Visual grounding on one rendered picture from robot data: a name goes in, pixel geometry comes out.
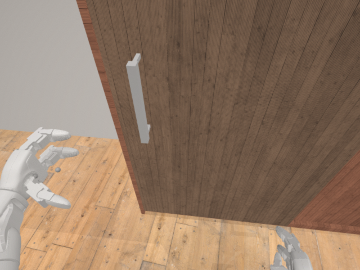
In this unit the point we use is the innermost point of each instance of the right robot hand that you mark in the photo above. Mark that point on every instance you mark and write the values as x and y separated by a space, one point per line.
295 258

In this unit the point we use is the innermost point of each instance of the left robot hand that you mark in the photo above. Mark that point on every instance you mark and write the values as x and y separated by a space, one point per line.
17 173

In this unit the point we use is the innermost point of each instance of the left robot forearm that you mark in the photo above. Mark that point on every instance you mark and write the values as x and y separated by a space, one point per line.
12 207

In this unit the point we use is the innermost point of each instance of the handle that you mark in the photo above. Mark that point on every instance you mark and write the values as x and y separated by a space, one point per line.
137 96

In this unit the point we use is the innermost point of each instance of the wardrobe door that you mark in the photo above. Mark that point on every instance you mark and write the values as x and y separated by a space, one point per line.
339 201
254 105

